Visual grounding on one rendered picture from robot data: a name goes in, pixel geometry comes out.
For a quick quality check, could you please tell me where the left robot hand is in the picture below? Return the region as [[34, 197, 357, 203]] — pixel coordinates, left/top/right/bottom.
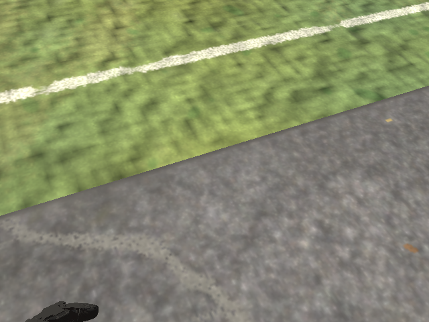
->
[[25, 301, 99, 322]]

